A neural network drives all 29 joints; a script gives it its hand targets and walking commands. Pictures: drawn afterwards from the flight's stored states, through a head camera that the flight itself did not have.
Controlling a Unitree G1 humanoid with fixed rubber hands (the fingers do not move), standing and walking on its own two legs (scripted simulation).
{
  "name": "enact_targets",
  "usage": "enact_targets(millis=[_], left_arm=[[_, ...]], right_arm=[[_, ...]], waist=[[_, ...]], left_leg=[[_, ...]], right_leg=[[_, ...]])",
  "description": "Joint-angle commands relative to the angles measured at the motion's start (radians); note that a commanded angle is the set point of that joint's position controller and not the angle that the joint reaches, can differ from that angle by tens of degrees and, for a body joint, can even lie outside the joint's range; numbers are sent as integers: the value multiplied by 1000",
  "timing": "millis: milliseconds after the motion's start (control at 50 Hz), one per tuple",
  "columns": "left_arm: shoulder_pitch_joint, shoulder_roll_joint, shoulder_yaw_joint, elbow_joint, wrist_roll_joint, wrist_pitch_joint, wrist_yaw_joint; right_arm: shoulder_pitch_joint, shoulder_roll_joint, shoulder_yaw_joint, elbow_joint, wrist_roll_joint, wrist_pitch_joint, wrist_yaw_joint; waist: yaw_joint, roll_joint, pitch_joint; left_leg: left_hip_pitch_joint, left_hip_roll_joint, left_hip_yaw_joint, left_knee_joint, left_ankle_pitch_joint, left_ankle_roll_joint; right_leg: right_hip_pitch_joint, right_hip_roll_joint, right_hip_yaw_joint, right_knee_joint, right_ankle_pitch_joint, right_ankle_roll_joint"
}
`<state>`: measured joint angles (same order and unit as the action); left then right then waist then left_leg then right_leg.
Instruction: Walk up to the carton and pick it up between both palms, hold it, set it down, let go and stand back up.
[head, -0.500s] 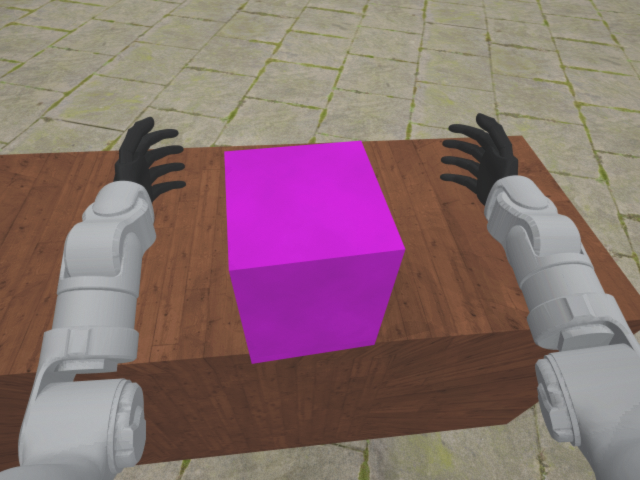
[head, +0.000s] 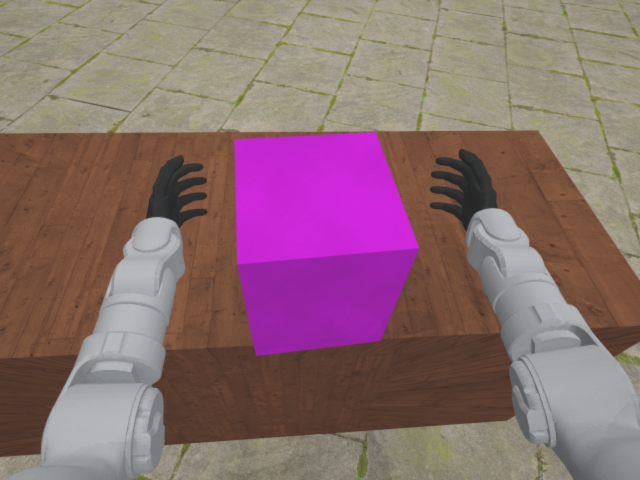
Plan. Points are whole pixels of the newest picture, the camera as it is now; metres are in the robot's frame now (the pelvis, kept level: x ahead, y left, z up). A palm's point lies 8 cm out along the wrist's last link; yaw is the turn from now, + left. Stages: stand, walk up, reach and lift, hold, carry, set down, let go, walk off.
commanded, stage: reach and lift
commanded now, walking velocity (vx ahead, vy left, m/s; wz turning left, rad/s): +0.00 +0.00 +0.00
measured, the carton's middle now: (313, 248) +0.43 +0.07 +0.01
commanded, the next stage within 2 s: none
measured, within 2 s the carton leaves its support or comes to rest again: neither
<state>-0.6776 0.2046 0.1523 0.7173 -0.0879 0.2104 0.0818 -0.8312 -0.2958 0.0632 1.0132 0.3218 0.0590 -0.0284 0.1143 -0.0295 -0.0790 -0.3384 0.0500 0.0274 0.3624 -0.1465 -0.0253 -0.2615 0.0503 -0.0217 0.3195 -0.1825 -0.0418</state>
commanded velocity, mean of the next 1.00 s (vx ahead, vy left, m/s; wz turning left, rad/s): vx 0.00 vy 0.00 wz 0.00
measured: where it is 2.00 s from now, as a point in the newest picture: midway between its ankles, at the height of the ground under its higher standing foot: outside the picture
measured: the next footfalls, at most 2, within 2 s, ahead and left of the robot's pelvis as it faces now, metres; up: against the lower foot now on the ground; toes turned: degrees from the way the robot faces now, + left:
none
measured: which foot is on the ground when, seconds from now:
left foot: down 0.00-1.00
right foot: down 0.00-1.00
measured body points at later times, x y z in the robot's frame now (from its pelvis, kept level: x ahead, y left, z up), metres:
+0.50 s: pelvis +0.00 +0.01 -0.01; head +0.05 +0.01 +0.43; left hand +0.40 +0.24 +0.05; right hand +0.46 -0.13 +0.06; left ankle +0.01 +0.13 -0.75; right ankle -0.02 -0.09 -0.75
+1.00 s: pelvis -0.01 +0.01 -0.01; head +0.05 +0.01 +0.44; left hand +0.40 +0.21 +0.05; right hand +0.45 -0.08 +0.06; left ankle +0.01 +0.13 -0.75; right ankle -0.02 -0.09 -0.75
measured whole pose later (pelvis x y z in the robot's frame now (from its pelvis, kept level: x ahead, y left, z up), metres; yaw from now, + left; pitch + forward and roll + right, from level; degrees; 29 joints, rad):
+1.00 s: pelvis -0.01 +0.01 -0.01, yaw +0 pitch +14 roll -1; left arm -0.76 0.02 0.35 1.07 0.12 -0.23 0.13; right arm -0.88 -0.07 -0.18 1.23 -0.01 -0.24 -0.08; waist 0.12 -0.01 -0.16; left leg -0.54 0.05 0.02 0.45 -0.16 -0.02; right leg -0.46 0.05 -0.02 0.40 -0.19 -0.03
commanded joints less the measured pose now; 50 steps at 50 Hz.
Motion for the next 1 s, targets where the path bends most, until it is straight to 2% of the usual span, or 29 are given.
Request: enact_targets(millis=[0, 60, 80, 100, 160, 220, 260, 300, 340, 380, 420, 440, 460, 500, 520, 540, 620, 700, 740, 780, 800, 820, 860, 880, 900, 940, 980], left_arm=[[-416, 79, -5, -77, -1, -188, 9], [-435, 75, -6, 9, -2, -300, 7], [-451, 82, -9, 35, -11, -335, 9], [-451, 80, -1, 74, -5, -365, 15], [-473, 81, -2, 109, -18, -434, 28], [-466, 67, -12, 203, -30, -457, 26], [-458, 54, -14, 244, -34, -467, 29], [-459, 47, -21, 280, -45, -473, 27], [-457, 41, -33, 287, -44, -480, 27], [-454, 24, -33, 277, -40, -481, 30], [-458, 21, -34, 235, -41, -487, 36], [-456, 5, -45, 228, -45, -482, 38], [-461, 0, -40, 216, -48, -482, 36], [-448, -2, -35, 247, -42, -472, 29], [-451, -1, -30, 239, -37, -472, 32], [-464, 4, -36, 232, -42, -477, 33], [-489, -22, -22, 216, -12, -495, 36], [-476, -42, 43, 208, 31, -508, 46], [-507, -59, 58, 158, 57, -511, 42], [-521, -97, 66, 174, 92, -504, 32], [-516, -106, 79, 195, 106, -500, 29], [-497, -105, 101, 214, 130, -496, 28], [-482, -128, 131, 227, 170, -493, 20], [-477, -142, 138, 209, 189, -496, 18], [-487, -140, 144, 195, 208, -495, 24], [-515, -231, 140, 200, 225, -489, 19], [-530, -282, 177, 180, 297, -468, 11]], right_arm=[[-413, -106, -53, -131, -55, -129, 9], [-427, -91, -38, -82, -58, -204, 14], [-442, -99, -44, -67, -69, -230, 10], [-448, -104, -51, -55, -71, -253, 5], [-478, -104, -40, -38, -65, -305, -10], [-469, -101, 11, 70, -21, -315, -13], [-468, -103, 25, 114, 4, -322, -9], [-465, -102, 40, 161, 17, -320, -5], [-460, -103, 48, 186, 30, -321, -1], [-460, -100, 59, 193, 47, -323, 9], [-466, -113, 41, 135, 44, -339, 16], [-469, -104, 41, 116, 39, -339, 19], [-465, -103, 34, 117, 33, -334, 23], [-467, -87, 37, 126, 20, -319, 23], [-462, -84, 36, 141, 15, -317, 22], [-472, -71, 27, 128, 19, -320, 19], [-493, -37, 1, 87, -16, -327, 5], [-493, 13, -26, 34, -86, -318, -15], [-491, 50, -54, 21, -116, -317, -30], [-474, 102, -82, 75, -156, -309, -32], [-467, 97, -108, 90, -193, -306, -37], [-456, 118, -117, 104, -209, -304, -41], [-445, 140, -148, 98, -247, -314, -48], [-466, 148, -172, 61, -277, -329, -53], [-469, 143, -207, 33, -311, -344, -63], [-493, 210, -241, 47, -353, -339, -54], [-447, 286, -302, 78, -425, -322, -27]], waist=[[3, 44, -541], [15, 32, -611], [8, 12, -635], [7, 29, -659], [13, 20, -764], [6, 8, -720], [9, 13, -689], [7, -9, -676], [6, 12, -655], [13, 18, -648], [22, 41, -711], [21, 29, -708], [10, 21, -721], [22, -1, -659], [11, -6, -669], [22, -1, -659], [15, 27, -715], [33, -23, -741], [7, -11, -770], [2, 2, -722], [-9, -18, -699], [7, -24, -657], [-1, -19, -648], [6, -16, -656], [-5, -4, -679], [-18, -13, -624], [-12, 19, -600]], left_leg=[[232, -37, 17, 64, 372, -24], [189, -36, 26, 90, 386, -18], [163, -34, 23, 108, 396, -17], [140, -36, 30, 120, 404, -22], [113, -38, 30, 159, 461, -36], [59, -35, 27, 170, 447, -34], [61, -31, 21, 174, 423, -35], [81, -24, 19, 181, 422, -36], [103, -24, 17, 191, 428, -45], [106, -19, 10, 189, 444, -49], [153, -10, 9, 202, 489, -59], [172, -12, 5, 212, 511, -58], [175, -13, 3, 208, 496, -59], [131, -18, 7, 195, 450, -44], [133, -17, 3, 188, 435, -36], [119, -17, 12, 189, 415, -31], [77, -23, 17, 197, 419, -40], [28, -29, 34, 179, 394, -23], [-1, -33, 35, 170, 415, -21], [31, -35, 43, 157, 400, -24], [26, -31, 43, 154, 400, -23], [26, -34, 45, 148, 401, -16], [11, -35, 52, 125, 386, -20], [16, -37, 57, 127, 403, -17], [24, -40, 65, 129, 414, -24], [51, -43, 62, 113, 376, -25], [119, -35, 65, 100, 371, -27]], right_leg=[[49, -11, 16, 3, 247, 70], [38, -7, 23, 31, 251, 67], [36, -8, 20, 49, 269, 70], [42, -10, 22, 60, 298, 69], [40, -3, 18, 102, 391, 70], [29, -5, 26, 123, 400, 68], [-20, -1, 18, 124, 341, 63], [-62, -4, 10, 114, 304, 57], [-107, -4, 10, 108, 273, 60], [-127, 2, 4, 108, 247, 50], [-163, 9, 0, 108, 245, 41], [-185, 11, -3, 106, 256, 40], [-178, 8, -6, 100, 245, 41], [-171, 3, 1, 100, 223, 42], [-168, 0, 5, 100, 214, 45], [-159, 1, 12, 96, 198, 51], [-120, -14, 26, 115, 258, 47], [-44, -19, 33, 122, 285, 57], [11, -27, 49, 133, 366, 64], [9, -24, 33, 117, 336, 57], [2, -23, 33, 111, 325, 57], [23, -24, 41, 105, 339, 62], [68, -30, 49, 102, 367, 60], [93, -25, 43, 103, 388, 67], [101, -18, 40, 105, 413, 66], [71, -16, 20, 76, 331, 54], [33, -17, 15, 37, 251, 42]])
